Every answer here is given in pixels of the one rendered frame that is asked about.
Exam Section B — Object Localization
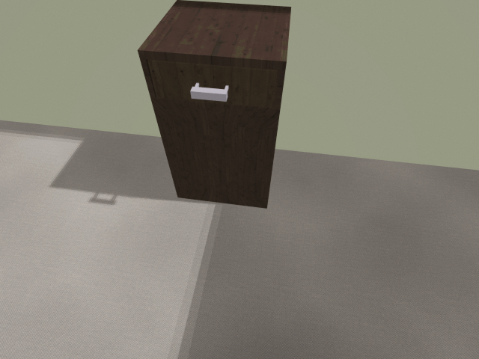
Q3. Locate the cabinet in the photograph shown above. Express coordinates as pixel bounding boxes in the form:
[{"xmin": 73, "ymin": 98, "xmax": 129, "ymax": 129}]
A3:
[{"xmin": 138, "ymin": 0, "xmax": 291, "ymax": 209}]

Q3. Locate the handle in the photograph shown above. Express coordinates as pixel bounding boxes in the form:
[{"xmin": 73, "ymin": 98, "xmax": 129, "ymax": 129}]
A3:
[{"xmin": 190, "ymin": 82, "xmax": 229, "ymax": 102}]

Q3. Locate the drawer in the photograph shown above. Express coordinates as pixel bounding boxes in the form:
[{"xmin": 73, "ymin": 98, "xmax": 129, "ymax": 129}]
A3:
[{"xmin": 147, "ymin": 60, "xmax": 278, "ymax": 108}]

